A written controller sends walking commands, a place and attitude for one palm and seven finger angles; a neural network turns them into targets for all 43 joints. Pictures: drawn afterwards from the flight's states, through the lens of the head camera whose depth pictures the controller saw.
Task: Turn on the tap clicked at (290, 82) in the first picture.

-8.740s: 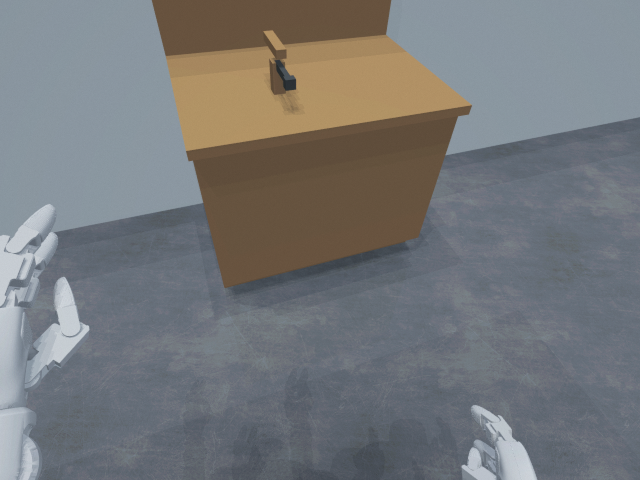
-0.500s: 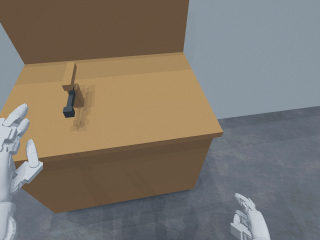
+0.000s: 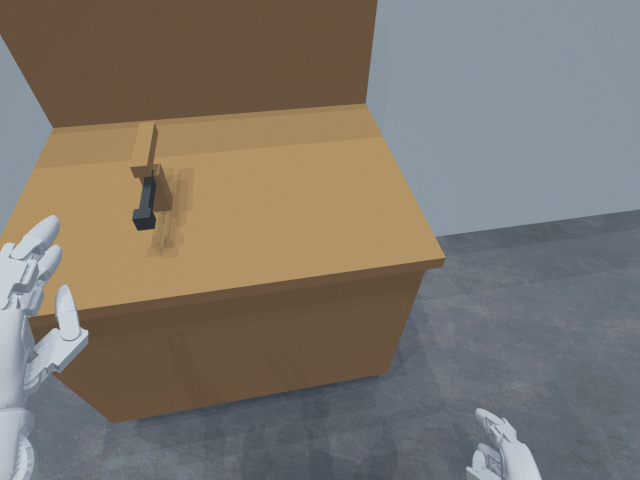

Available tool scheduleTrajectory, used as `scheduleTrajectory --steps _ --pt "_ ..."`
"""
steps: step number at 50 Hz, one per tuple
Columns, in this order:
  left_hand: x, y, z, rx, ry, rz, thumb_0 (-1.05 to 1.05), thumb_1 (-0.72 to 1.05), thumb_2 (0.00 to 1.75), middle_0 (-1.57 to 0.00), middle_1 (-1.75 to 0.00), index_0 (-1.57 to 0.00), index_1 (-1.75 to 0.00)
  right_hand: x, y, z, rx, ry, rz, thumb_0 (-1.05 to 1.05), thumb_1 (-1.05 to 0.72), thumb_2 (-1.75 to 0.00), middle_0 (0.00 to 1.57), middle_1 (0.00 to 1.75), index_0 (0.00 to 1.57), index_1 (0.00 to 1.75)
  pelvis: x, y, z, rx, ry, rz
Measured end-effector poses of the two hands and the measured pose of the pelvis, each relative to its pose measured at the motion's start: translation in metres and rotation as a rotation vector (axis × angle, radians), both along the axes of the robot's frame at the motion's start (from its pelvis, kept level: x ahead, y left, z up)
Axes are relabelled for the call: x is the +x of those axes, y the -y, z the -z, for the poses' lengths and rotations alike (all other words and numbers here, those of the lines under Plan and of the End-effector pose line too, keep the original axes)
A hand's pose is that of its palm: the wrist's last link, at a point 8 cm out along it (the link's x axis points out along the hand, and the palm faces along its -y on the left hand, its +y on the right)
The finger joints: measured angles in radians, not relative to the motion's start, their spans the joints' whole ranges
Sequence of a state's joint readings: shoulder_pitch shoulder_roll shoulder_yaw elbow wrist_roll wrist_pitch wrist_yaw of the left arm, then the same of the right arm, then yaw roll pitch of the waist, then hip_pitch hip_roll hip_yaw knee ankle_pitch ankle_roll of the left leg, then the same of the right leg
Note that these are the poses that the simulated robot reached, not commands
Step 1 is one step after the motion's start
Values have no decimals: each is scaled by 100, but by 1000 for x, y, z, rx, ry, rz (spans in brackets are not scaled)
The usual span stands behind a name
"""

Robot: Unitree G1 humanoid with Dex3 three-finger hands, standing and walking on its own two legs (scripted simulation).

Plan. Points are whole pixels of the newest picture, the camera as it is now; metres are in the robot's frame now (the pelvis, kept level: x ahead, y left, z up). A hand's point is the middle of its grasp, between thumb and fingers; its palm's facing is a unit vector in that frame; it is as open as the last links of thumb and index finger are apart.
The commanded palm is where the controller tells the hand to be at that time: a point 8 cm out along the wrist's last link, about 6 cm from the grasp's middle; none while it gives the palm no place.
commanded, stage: shuffle to correct the standing spot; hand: left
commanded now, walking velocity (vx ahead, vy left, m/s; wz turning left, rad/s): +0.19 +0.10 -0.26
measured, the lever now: (144, 219) +0.50 +0.34 +0.00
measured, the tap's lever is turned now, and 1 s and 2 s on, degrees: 0 0 0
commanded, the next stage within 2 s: come to a stop and stand still in 1.08 s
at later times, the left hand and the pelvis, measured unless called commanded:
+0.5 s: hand (131, 273) +0.29 +0.23 +0.14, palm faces +0.34 -0.86 -0.38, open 7.4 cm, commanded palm +0.23 +0.27 +0.17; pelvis +0.05 +0.00 -0.02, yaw -4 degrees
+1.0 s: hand (182, 204) +0.40 +0.21 +0.14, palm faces +0.22 -0.85 -0.47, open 7.4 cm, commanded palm +0.35 +0.25 +0.17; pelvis +0.14 +0.01 -0.03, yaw -10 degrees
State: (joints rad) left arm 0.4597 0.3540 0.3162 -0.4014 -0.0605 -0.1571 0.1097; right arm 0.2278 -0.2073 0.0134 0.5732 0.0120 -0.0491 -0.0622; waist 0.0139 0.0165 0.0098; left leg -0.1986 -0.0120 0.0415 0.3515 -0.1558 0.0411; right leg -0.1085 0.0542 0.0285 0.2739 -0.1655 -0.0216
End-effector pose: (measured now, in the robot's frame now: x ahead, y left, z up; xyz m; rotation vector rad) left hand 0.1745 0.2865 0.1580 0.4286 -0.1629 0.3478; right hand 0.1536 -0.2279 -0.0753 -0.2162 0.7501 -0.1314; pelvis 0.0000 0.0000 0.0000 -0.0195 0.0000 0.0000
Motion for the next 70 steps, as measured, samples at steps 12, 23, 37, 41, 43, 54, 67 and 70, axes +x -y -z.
scheduleTrajectory --steps 12,23,37,41,43,54,67,70 --pt "13 -2 0 18 61 17 1 88 89 -21 -30 -21 -31 5 -3 3 -8 48 21 1 -90 -90 20 30 21 30 9 -6 10 18 -3 32" --pt "62 16 -2 50 116 62 1 89 89 -21 -30 -21 -31 25 10 27 16 -10 61 1 -90 -90 20 30 21 30 45 0 22 5 -15 63" --pt "156 38 -17 120 119 241 1 88 89 -21 -30 -21 -31 52 8 25 50 7 199 1 -90 -90 20 30 20 30 102 -10 19 34 -2 168" --pt "176 48 -23 213 132 269 1 88 89 -21 -30 -21 -31 61 13 44 70 -28 210 1 -90 -90 20 30 20 30 124 -2 30 23 12 164" --pt "183 48 -19 231 143 261 1 88 89 -21 -30 -21 -31 68 18 57 72 -60 201 1 -90 -90 20 30 20 30 130 0 38 7 26 149" --pt "194 31 -10 101 88 223 1 88 89 -21 -30 -21 -31 107 20 24 0 -40 171 1 -90 -90 20 30 20 30 149 -19 17 45 40 183" --pt "231 -50 -22 110 189 168 1 88 89 -21 -30 -21 -31 148 -57 6 15 99 210 1 -90 -90 20 30 20 30 177 -77 19 49 38 189" --pt "231 -50 -11 41 150 148 1 89 89 -21 -30 -21 -30 148 -81 9 60 78 154 1 -90 -90 20 30 20 30 176 -78 16 48 26 194"
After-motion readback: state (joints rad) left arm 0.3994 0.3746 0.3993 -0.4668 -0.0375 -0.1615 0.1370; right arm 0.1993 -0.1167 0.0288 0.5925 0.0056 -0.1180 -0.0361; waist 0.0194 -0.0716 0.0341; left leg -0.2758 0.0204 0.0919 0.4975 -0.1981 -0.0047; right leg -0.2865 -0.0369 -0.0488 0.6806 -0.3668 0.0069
